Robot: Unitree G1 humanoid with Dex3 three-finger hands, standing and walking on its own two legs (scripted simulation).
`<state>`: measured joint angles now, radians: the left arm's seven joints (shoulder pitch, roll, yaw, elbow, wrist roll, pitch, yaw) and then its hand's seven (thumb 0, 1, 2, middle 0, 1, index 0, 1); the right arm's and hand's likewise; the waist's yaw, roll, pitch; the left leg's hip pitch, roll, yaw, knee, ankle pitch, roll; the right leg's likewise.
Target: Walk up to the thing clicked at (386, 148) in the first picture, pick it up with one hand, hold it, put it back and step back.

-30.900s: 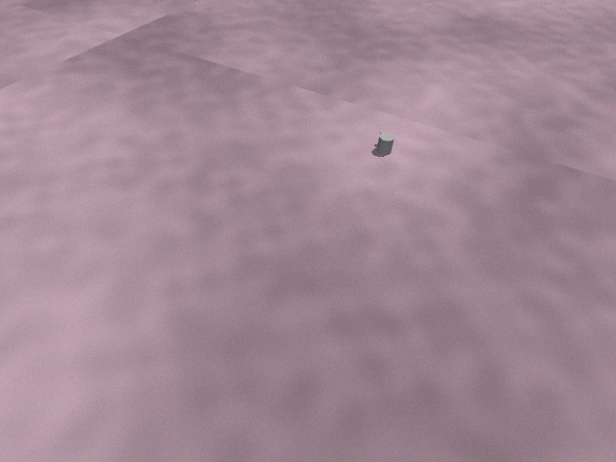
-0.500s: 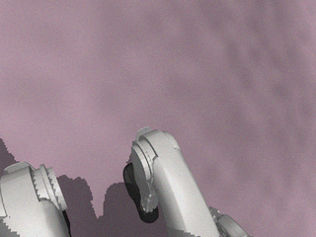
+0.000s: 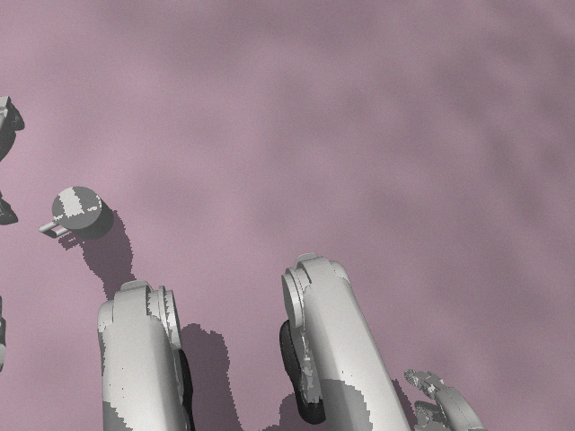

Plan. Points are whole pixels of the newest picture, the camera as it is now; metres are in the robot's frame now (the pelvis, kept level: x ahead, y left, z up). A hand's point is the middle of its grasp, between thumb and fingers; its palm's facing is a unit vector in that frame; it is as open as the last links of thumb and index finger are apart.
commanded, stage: withdraw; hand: left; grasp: from above
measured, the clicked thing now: (76, 218) +0.48 +0.29 -0.34
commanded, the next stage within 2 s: home in 0.34 s
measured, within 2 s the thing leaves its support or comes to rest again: neither
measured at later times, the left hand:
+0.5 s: hand (39, 179) +0.50 +0.30 -0.20, palm faces -0.36 -0.06 -0.93, open 13.7 cm
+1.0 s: hand out of the picture +0.37 +0.28 -0.02, palm faces -0.29 -0.60 -0.75, open 8.5 cm
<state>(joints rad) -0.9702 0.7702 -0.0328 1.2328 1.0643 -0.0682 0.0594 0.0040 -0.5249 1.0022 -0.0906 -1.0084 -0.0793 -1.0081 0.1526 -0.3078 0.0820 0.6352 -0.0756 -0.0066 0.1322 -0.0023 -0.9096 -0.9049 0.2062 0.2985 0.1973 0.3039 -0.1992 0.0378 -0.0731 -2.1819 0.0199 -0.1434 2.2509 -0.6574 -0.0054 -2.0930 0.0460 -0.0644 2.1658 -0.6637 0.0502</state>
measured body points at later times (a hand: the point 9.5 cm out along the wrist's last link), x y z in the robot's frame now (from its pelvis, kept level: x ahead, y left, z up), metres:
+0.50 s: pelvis -0.01 +0.00 -0.05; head +0.25 +0.08 +0.31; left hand +0.52 +0.30 -0.15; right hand +0.02 -0.26 -0.14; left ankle +0.09 +0.13 -0.35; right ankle +0.11 -0.13 -0.35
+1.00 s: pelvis +0.01 +0.00 +0.09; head +0.20 +0.06 +0.50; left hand +0.39 +0.31 +0.02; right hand +0.17 -0.27 -0.02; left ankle +0.08 +0.13 -0.35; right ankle +0.11 -0.13 -0.35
